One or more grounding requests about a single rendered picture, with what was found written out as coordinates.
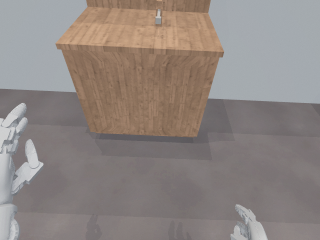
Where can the left robot forearm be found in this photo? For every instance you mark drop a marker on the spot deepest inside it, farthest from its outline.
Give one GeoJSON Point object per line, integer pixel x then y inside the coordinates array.
{"type": "Point", "coordinates": [9, 227]}

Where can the tap lever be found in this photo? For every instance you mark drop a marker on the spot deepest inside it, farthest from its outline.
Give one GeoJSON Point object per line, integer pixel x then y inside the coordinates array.
{"type": "Point", "coordinates": [158, 17]}

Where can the counter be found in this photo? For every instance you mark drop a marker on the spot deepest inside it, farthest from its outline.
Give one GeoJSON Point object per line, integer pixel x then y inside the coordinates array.
{"type": "Point", "coordinates": [135, 77]}

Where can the left robot hand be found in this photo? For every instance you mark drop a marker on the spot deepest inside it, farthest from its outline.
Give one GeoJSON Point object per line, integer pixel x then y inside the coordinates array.
{"type": "Point", "coordinates": [11, 129]}

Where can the right robot hand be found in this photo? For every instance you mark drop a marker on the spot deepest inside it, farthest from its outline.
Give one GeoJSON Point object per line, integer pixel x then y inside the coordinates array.
{"type": "Point", "coordinates": [254, 229]}

